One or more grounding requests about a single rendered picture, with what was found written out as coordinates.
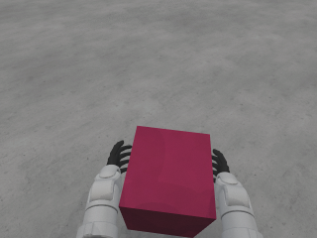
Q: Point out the robot left hand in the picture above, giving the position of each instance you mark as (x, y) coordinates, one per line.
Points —
(115, 156)

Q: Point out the robot right forearm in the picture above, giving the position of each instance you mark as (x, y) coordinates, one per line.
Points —
(236, 212)

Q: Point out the robot right hand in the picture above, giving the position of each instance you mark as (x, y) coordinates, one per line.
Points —
(221, 165)

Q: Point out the carton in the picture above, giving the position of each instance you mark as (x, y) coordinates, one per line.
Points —
(169, 185)

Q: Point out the robot left forearm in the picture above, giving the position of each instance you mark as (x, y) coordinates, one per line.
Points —
(100, 215)

